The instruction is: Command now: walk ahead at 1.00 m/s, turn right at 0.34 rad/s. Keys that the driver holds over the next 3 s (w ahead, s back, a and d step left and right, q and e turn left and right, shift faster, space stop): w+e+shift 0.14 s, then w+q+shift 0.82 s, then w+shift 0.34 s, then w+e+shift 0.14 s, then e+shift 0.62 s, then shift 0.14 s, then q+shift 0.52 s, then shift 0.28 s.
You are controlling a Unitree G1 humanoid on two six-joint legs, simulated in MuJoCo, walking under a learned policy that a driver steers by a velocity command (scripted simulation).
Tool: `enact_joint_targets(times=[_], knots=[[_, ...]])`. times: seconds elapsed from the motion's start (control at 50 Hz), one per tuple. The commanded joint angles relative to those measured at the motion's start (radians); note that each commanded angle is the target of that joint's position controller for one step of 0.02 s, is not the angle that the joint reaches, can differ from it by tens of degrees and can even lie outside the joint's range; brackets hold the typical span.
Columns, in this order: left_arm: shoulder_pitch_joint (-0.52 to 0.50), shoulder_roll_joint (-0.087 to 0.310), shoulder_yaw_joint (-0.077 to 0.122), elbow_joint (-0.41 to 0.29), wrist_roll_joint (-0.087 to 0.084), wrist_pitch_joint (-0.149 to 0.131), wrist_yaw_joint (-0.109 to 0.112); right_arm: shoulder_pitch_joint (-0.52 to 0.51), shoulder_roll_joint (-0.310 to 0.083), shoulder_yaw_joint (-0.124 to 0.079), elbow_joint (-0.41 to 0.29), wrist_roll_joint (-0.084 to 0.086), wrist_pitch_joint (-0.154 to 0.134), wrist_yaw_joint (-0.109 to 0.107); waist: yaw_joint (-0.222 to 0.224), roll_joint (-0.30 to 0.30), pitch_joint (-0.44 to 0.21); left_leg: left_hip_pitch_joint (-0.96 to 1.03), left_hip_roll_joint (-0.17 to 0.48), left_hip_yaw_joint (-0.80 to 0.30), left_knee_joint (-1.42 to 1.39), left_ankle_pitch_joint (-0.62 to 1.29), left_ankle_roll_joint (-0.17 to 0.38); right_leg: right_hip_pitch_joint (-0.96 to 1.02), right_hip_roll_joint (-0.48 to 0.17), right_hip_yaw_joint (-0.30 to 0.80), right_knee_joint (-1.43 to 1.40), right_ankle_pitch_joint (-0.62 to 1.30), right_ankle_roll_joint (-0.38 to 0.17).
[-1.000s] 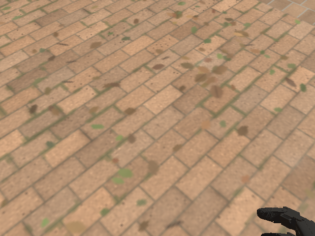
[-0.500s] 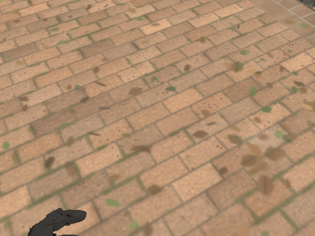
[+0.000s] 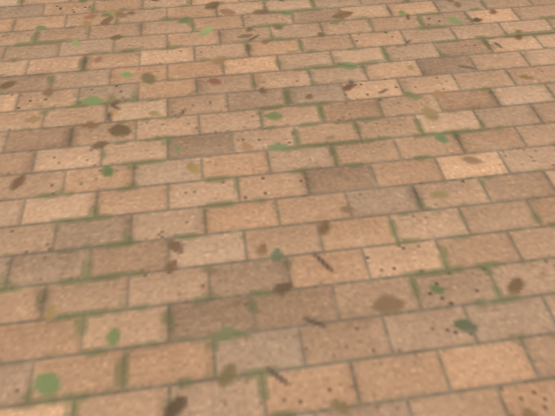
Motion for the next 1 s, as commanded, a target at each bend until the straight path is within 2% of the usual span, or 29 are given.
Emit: enact_joint_targets(times=[0.02, 0.08, 0.12, 0.18, 0.2, 0.22, 0.26, 0.3, 0.32, 0.34, 0.36, 0.4, 0.44, 0.48, 0.54, 0.62, 0.68, 0.7, 0.74, 0.76, 0.78, 0.8, 0.82, 0.84, 0.86, 0.9, 0.92, 0.96, 1.0], knots=[[0.062, 0.089, 0.029, -0.020, 0.013, 0.036, -0.022, 0.059, -0.082, -0.029, -0.021, 0.027, -0.058, -0.003, -0.006, 0.042, 0.025, 0.078, 0.319, -0.279, -0.412, 0.120, 0.047, -0.191, -0.066, 0.036, -0.056, 0.046, 0.004], [-0.117, 0.067, 0.027, -0.073, 0.001, 0.037, -0.034, 0.077, -0.067, -0.025, 0.005, 0.027, -0.080, 0.006, -0.028, 0.044, 0.103, 0.081, 0.237, -0.056, -0.468, 0.381, -0.022, -0.284, -0.049, -0.021, -0.212, 0.225, -0.003], [-0.182, 0.052, 0.019, -0.096, -0.005, 0.026, -0.044, 0.072, -0.061, -0.019, 0.011, 0.029, -0.088, 0.004, -0.027, 0.058, 0.096, 0.092, 0.202, 0.062, -0.467, 0.545, -0.051, -0.247, -0.024, -0.093, -0.352, 0.356, -0.020], [-0.299, 0.041, 0.004, -0.136, 0.003, 0.009, -0.059, 0.173, -0.086, -0.010, 0.062, 0.045, -0.095, -0.013, -0.054, 0.024, 0.112, 0.142, 0.241, 0.081, -0.521, 0.777, -0.053, -0.116, 0.040, -0.162, -0.608, 0.475, -0.061], [-0.280, 0.051, 0.005, -0.126, 0.000, 0.011, -0.057, 0.179, -0.116, -0.009, 0.070, 0.049, -0.095, -0.020, -0.038, 0.039, 0.080, 0.201, 0.255, 0.079, -0.495, 0.989, -0.049, -0.063, 0.084, -0.176, -0.641, 0.471, -0.068], [-0.265, 0.070, 0.007, -0.125, 0.014, 0.007, -0.053, 0.192, -0.158, -0.014, 0.084, 0.053, -0.086, -0.031, -0.015, 0.069, 0.081, 0.267, 0.287, 0.069, -0.437, 1.179, -0.038, -0.037, 0.112, -0.197, -0.682, 0.408, -0.078], [-0.097, 0.137, 0.028, -0.082, 0.029, 0.009, -0.031, 0.168, -0.222, -0.027, 0.101, 0.028, -0.051, -0.050, 0.092, 0.112, -0.025, 0.359, 0.322, 0.025, -0.191, 1.375, -0.015, 0.144, 0.166, -0.183, -0.719, 0.253, -0.098], [0.282, 0.241, 0.078, 0.027, 0.041, 0.017, 0.010, 0.084, -0.228, -0.034, 0.091, 0.000, -0.022, -0.047, 0.276, 0.099, -0.206, 0.210, 0.260, -0.007, 0.386, 1.109, 0.017, 0.536, 0.104, -0.076, -0.758, 0.047, -0.133], [0.279, 0.338, 0.100, 0.032, 0.062, 0.014, 0.027, 0.174, -0.039, 0.007, 0.060, 0.014, -0.033, -0.019, 0.150, -0.188, -0.275, -0.133, 0.099, -0.040, 0.823, 0.012, 0.013, 0.766, -0.187, 0.263, -0.781, -0.191, -0.147], [0.210, 0.330, 0.105, 0.000, 0.063, 0.001, 0.012, 0.252, -0.049, 0.006, 0.029, 0.077, -0.049, -0.016, 0.072, -0.241, -0.402, -0.356, 0.010, -0.230, 1.028, -0.155, 0.019, 0.846, -0.319, 0.747, -0.994, -0.342, -0.213], [0.102, 0.245, 0.096, -0.004, 0.046, -0.009, 0.006, 0.130, -0.112, -0.002, 0.020, 0.072, -0.048, -0.026, 0.065, -0.056, -0.218, -0.418, 0.106, -0.230, 0.980, -0.010, 0.036, 0.685, -0.272, 0.602, -1.072, -0.383, -0.169], [0.007, 0.137, 0.072, 0.013, 0.042, -0.030, -0.001, 0.083, -0.082, 0.000, 0.027, 0.055, -0.028, -0.016, -0.007, 0.060, -0.027, -0.367, 0.187, -0.212, 0.856, 0.080, 0.026, 0.407, -0.222, 0.349, -1.131, -0.179, -0.108], [0.010, 0.086, 0.052, 0.044, 0.033, -0.049, 0.004, 0.112, -0.037, 0.003, 0.030, 0.031, 0.014, 0.010, -0.062, 0.009, 0.021, -0.299, 0.226, -0.211, 0.813, 0.091, -0.001, 0.265, -0.171, 0.161, -1.178, -0.067, -0.057], [0.014, 0.089, 0.054, 0.066, 0.008, -0.068, 0.000, 0.061, -0.012, 0.002, 0.007, 0.031, 0.041, 0.025, -0.083, -0.008, 0.055, -0.365, 0.252, -0.193, 0.775, 0.128, -0.018, 0.256, -0.133, 0.005, -1.209, 0.048, 0.005], [0.027, 0.083, 0.051, 0.075, 0.011, -0.085, -0.008, -0.094, 0.002, 0.007, -0.057, 0.039, 0.050, 0.034, -0.064, -0.038, 0.104, -0.420, 0.234, -0.102, 0.630, 0.270, -0.026, 0.236, -0.058, -0.206, -1.242, 0.329, 0.061], [0.068, 0.095, 0.042, 0.087, 0.007, -0.085, 0.012, -0.226, -0.003, 0.015, -0.103, 0.040, 0.033, 0.047, -0.048, -0.029, 0.123, -0.429, 0.172, 0.036, 0.339, 0.392, 0.012, 0.372, -0.035, -0.345, -1.229, 0.725, 0.083], [0.076, 0.164, 0.049, 0.074, 0.004, -0.068, 0.052, -0.197, -0.042, 0.007, -0.095, 0.034, 0.028, 0.055, -0.096, -0.072, 0.047, -0.257, 0.068, 0.127, 0.179, 0.406, 0.049, 0.497, -0.081, -0.377, -1.099, 1.229, 0.096], [0.047, 0.198, 0.059, 0.060, 0.007, -0.055, 0.066, -0.111, -0.071, -0.003, -0.072, 0.036, 0.032, 0.052, -0.150, -0.103, -0.007, -0.168, 0.037, 0.131, 0.173, 0.365, 0.059, 0.527, -0.106, -0.372, -1.000, 1.370, 0.095], [-0.069, 0.253, 0.082, 0.013, 0.020, -0.020, 0.076, 0.248, -0.160, -0.048, 0.029, 0.038, 0.039, 0.034, -0.334, -0.129, -0.166, 0.183, -0.005, 0.076, 0.187, 0.238, 0.107, 0.454, -0.142, -0.332, -0.579, 1.452, 0.071], [-0.143, 0.263, 0.092, -0.007, 0.025, -0.004, 0.066, 0.440, -0.202, -0.081, 0.087, 0.043, 0.041, 0.013, -0.423, -0.072, -0.214, 0.383, 0.023, -0.029, 0.105, 0.163, 0.163, 0.315, -0.108, -0.314, -0.195, 1.178, 0.051], [-0.216, 0.152, 0.069, -0.032, 0.027, -0.009, 0.035, 0.349, -0.210, -0.100, 0.090, 0.070, 0.051, -0.005, -0.350, 0.159, -0.084, 0.405, 0.071, -0.170, 0.042, 0.129, 0.187, 0.036, 0.108, -0.279, 0.191, 0.117, 0.048], [-0.105, 0.057, 0.038, -0.153, 0.018, -0.037, 0.025, 0.222, -0.313, -0.111, 0.049, 0.024, 0.060, -0.002, -0.135, 0.287, -0.158, 0.596, 0.240, -0.660, -0.017, 0.235, 0.379, -0.355, 0.175, -0.121, 0.440, -0.227, 0.103], [-0.110, 0.072, 0.019, -0.189, 0.017, -0.068, 0.023, 0.206, -0.300, -0.117, 0.015, 0.013, 0.057, -0.009, -0.158, 0.163, -0.267, 0.663, 0.358, -0.961, -0.261, -0.106, 0.438, -0.470, 0.137, 0.042, 0.405, -0.199, 0.082], [-0.154, 0.125, 0.023, -0.175, 0.021, -0.084, 0.020, 0.194, -0.199, -0.099, 0.023, 0.008, 0.050, -0.019, -0.131, -0.038, -0.121, 0.501, 0.351, -0.950, -0.358, -0.210, 0.364, -0.470, 0.077, 0.058, 0.271, -0.124, 0.071], [-0.190, 0.129, 0.026, -0.177, 0.031, -0.081, 0.018, 0.162, -0.153, -0.085, 0.037, 0.014, 0.041, -0.019, -0.077, -0.124, -0.027, 0.325, 0.304, -0.840, -0.369, -0.161, 0.300, -0.402, 0.038, 0.049, 0.156, -0.088, 0.074], [-0.186, 0.118, 0.013, -0.175, 0.070, -0.036, 0.016, 0.125, -0.142, -0.072, 0.024, 0.031, 0.004, -0.027, -0.014, -0.129, 0.025, 0.102, 0.221, -0.696, -0.359, 0.027, 0.268, -0.283, -0.008, 0.045, 0.034, -0.087, 0.108], [-0.191, 0.109, 0.008, -0.180, 0.074, -0.014, 0.012, 0.117, -0.135, -0.065, 0.021, 0.038, -0.010, -0.026, -0.001, -0.120, 0.038, 0.010, 0.182, -0.630, -0.369, 0.054, 0.255, -0.237, -0.029, 0.029, -0.039, -0.089, 0.127], [-0.298, 0.102, -0.003, -0.232, 0.068, 0.000, 0.002, 0.124, -0.170, -0.073, 0.007, 0.041, -0.031, -0.022, -0.027, -0.092, 0.066, -0.095, 0.118, -0.544, -0.406, 0.159, 0.237, -0.181, -0.042, -0.023, -0.242, -0.006, 0.150], [-0.392, 0.071, -0.019, -0.269, 0.049, -0.004, -0.008, 0.162, -0.156, -0.073, 0.020, 0.045, -0.036, -0.017, -0.075, -0.043, 0.071, -0.089, 0.071, -0.453, -0.394, 0.331, 0.183, -0.129, -0.030, -0.062, -0.464, 0.215, 0.136]])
